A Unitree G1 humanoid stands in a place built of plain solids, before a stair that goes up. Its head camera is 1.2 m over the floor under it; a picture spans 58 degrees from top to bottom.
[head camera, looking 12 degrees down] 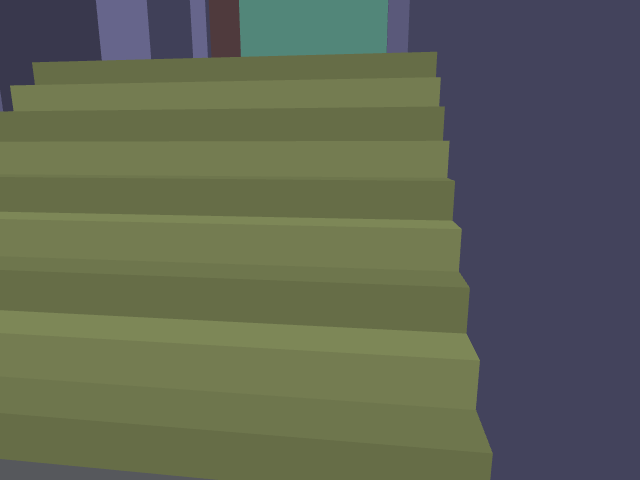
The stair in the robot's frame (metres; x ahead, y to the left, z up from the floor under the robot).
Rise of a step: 0.21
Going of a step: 0.25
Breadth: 3.19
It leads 7 degrees to the right of straight ahead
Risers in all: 9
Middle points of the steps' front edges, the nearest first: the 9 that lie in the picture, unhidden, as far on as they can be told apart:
1.46 1.00 0.21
1.70 0.97 0.41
1.95 0.94 0.62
2.20 0.91 0.83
2.45 0.88 1.03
2.70 0.85 1.24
2.94 0.82 1.45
3.19 0.79 1.66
3.44 0.75 1.86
